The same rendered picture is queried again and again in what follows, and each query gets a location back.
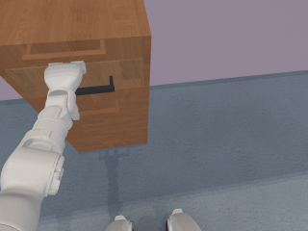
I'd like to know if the left robot hand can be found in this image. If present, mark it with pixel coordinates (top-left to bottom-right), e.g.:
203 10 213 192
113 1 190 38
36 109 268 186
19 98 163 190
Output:
44 61 87 120

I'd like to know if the right robot shin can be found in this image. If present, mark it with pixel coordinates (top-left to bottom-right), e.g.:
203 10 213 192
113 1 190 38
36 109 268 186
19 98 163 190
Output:
171 209 183 216

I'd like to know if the robot left upper arm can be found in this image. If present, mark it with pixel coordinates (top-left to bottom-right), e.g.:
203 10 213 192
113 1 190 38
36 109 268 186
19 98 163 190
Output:
0 146 64 231

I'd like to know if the handle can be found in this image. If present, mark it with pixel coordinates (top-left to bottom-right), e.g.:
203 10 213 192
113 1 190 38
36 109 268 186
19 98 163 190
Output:
75 75 115 96
21 49 107 65
79 108 120 118

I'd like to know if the drawer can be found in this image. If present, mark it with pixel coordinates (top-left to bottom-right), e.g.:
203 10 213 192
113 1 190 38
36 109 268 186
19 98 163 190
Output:
6 58 143 97

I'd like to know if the robot left forearm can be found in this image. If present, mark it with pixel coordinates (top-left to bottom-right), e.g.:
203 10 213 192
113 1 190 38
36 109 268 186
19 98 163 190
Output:
0 87 76 190

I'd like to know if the cabinet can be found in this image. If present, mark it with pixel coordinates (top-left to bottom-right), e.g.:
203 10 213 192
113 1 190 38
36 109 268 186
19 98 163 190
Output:
0 0 152 152

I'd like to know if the robot right thigh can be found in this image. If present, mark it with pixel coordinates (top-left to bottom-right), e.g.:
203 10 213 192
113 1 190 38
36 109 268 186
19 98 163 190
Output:
167 213 201 231

